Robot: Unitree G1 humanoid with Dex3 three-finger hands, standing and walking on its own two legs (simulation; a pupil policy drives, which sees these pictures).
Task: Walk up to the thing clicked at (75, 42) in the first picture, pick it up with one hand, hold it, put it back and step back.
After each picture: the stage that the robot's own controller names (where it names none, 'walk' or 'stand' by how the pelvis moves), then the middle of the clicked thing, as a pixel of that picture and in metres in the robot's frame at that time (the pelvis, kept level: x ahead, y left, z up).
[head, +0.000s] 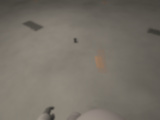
stand; (75, 40) +1.72 +0.49 -0.72
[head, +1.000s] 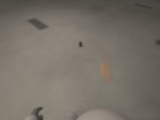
walk; (80, 44) +1.62 +0.23 -0.70
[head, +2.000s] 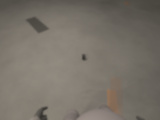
walk; (83, 57) +1.06 +0.15 -0.71
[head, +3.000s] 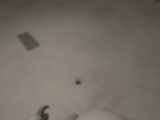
walk; (77, 80) +0.62 +0.22 -0.70
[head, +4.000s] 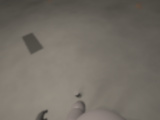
walk; (76, 93) +0.38 +0.25 -0.71
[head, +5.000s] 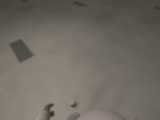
stand; (72, 103) +0.31 +0.23 -0.72
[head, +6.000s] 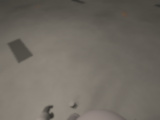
stand; (72, 104) +0.29 +0.23 -0.72
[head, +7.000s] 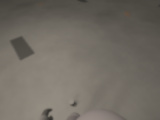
stand; (72, 102) +0.30 +0.23 -0.73
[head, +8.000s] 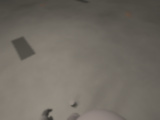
stand; (72, 103) +0.30 +0.23 -0.73
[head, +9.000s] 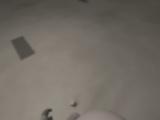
go down; (72, 103) +0.29 +0.23 -0.73
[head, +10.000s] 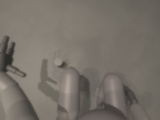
go down; (59, 63) +0.37 +0.28 -0.31
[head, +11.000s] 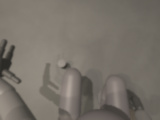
approach; (62, 64) +0.36 +0.28 -0.30
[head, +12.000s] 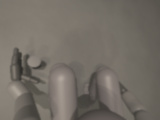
close in; (35, 63) +0.33 +0.31 -0.21
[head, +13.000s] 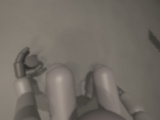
close; (31, 63) +0.34 +0.31 -0.21
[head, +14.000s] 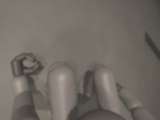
lift; (29, 62) +0.33 +0.31 -0.22
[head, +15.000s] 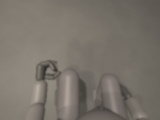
lift; (52, 70) +0.29 +0.28 -0.10
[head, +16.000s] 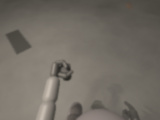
lift; (66, 72) +0.33 +0.18 +0.03
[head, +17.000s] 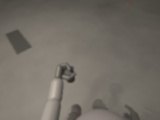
hold; (69, 75) +0.32 +0.17 -0.01
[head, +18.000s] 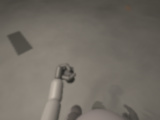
hold; (69, 75) +0.32 +0.17 -0.01
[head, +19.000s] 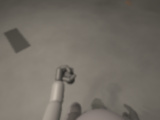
crouch; (69, 76) +0.32 +0.17 -0.03
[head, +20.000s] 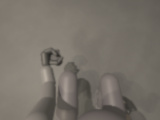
lower; (56, 58) +0.40 +0.25 -0.11
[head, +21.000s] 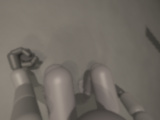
lower; (28, 59) +0.37 +0.30 -0.22
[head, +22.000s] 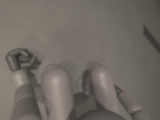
lower; (26, 59) +0.37 +0.31 -0.22
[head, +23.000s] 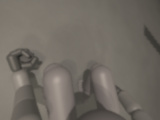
lower; (27, 59) +0.36 +0.31 -0.22
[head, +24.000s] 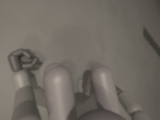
lower; (28, 60) +0.35 +0.31 -0.22
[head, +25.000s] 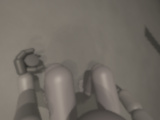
open; (31, 62) +0.34 +0.29 -0.22
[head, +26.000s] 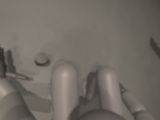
stand; (40, 59) +0.35 +0.28 -0.22
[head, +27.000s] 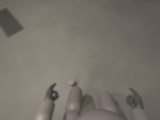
walk; (71, 82) +0.35 +0.22 -0.54
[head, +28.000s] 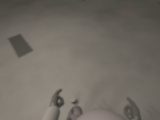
stand; (73, 100) +0.32 +0.21 -0.66
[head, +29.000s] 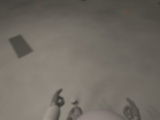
stand; (73, 100) +0.32 +0.21 -0.67
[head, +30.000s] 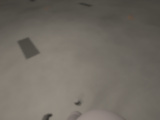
stand; (76, 101) +0.35 +0.19 -0.72
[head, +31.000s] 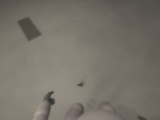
walk; (79, 82) +0.44 +0.17 -0.69
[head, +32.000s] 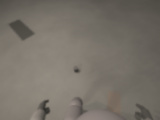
walk; (75, 69) +0.66 +0.27 -0.69
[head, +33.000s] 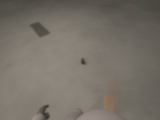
stand; (82, 61) +0.99 +0.22 -0.70
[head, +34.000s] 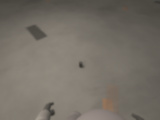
stand; (80, 64) +0.96 +0.22 -0.72
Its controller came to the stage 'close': yes
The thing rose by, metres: 0.70
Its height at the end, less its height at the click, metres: +0.00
